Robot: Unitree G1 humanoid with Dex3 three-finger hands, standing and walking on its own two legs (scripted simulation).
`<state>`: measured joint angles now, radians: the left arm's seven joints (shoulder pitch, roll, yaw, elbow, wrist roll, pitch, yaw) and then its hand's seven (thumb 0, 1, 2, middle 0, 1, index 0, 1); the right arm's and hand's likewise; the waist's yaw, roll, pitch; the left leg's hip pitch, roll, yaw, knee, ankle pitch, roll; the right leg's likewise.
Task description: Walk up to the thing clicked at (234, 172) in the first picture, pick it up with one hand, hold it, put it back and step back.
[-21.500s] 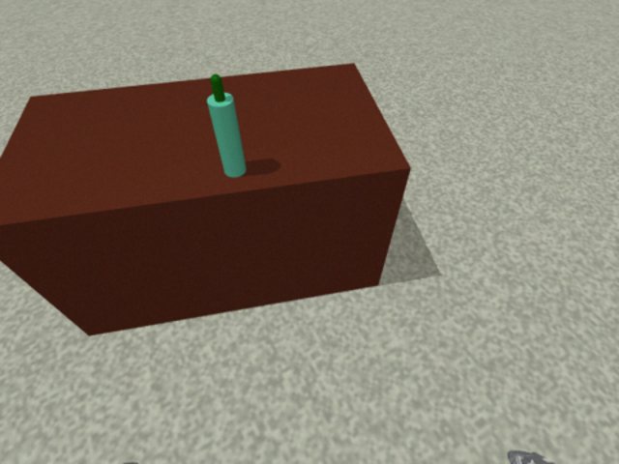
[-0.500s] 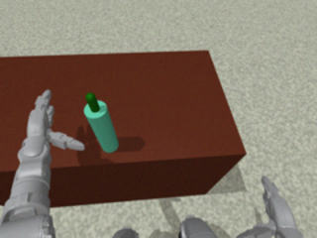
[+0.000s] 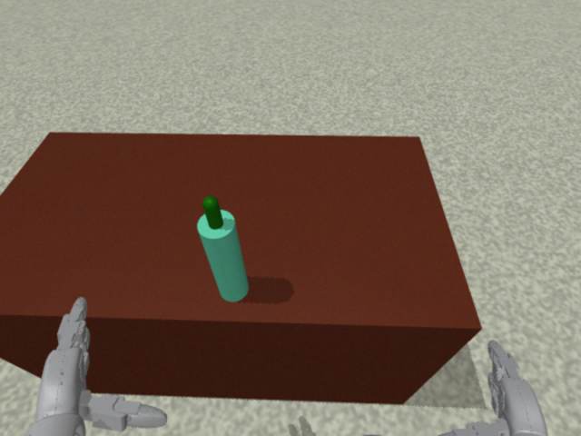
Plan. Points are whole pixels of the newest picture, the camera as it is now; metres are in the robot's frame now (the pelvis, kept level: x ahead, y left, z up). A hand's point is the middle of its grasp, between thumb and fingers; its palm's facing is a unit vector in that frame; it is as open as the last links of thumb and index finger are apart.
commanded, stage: sink last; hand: left
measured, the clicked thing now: (223, 251) +0.39 +0.14 -0.01
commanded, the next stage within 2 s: home in 0.52 s
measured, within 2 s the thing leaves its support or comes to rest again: neither
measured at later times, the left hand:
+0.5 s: hand (112, 419) +0.14 +0.23 +0.01, palm faces +0.27 -0.89 -0.37, open 17.2 cm
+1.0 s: hand out of the picture +0.13 +0.17 -0.06, palm faces +0.13 -0.97 -0.21, open 17.6 cm
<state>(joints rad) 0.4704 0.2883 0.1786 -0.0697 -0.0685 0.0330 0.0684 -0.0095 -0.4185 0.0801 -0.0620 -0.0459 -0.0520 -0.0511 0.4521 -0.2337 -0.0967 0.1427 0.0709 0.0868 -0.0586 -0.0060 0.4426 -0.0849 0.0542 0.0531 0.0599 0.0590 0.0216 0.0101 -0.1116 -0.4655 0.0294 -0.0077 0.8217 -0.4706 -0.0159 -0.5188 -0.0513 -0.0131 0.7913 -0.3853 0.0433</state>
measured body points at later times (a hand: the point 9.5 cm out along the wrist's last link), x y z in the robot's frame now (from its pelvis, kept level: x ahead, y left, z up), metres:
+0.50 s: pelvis -0.03 -0.01 -0.01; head -0.02 -0.02 +0.44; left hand +0.12 +0.28 +0.03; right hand +0.12 -0.28 -0.05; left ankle -0.03 +0.13 -0.70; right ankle +0.01 -0.15 -0.70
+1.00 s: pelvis -0.03 -0.01 -0.02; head +0.00 -0.01 +0.43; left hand +0.12 +0.22 -0.05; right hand +0.14 -0.23 -0.05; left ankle -0.03 +0.13 -0.70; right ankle +0.01 -0.15 -0.70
